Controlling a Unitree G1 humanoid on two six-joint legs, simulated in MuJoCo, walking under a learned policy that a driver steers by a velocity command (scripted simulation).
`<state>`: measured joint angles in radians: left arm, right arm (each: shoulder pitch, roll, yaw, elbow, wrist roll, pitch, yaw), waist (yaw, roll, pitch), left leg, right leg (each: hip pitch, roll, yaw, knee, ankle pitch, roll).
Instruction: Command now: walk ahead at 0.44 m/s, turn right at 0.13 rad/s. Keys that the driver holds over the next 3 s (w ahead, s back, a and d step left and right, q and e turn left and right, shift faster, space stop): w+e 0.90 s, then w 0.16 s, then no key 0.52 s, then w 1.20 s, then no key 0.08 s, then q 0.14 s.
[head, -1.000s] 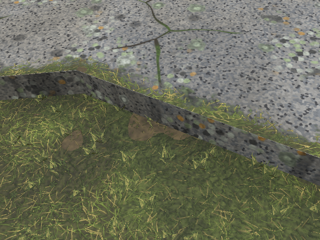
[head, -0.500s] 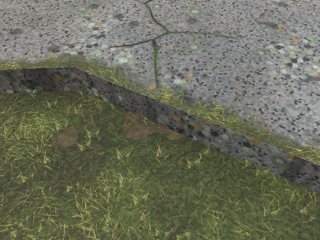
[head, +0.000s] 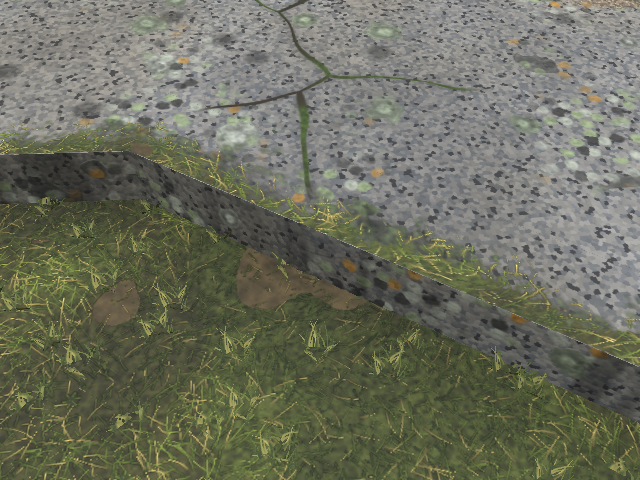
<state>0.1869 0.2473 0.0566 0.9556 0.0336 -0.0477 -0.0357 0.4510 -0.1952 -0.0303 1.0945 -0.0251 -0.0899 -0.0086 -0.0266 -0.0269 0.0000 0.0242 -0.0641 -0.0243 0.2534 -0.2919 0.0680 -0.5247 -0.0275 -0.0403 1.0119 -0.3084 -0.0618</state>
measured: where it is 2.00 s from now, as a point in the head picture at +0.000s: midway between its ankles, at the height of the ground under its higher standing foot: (392, 407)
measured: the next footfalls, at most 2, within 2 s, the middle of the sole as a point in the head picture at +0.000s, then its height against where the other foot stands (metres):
right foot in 0.22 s outside the picture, level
left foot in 0.76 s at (328, 420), level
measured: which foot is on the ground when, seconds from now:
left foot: down 0.00-0.20, up 0.22-0.74, down 0.76-1.00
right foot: up 0.00-0.20, down 0.22-0.76, up 0.78-1.00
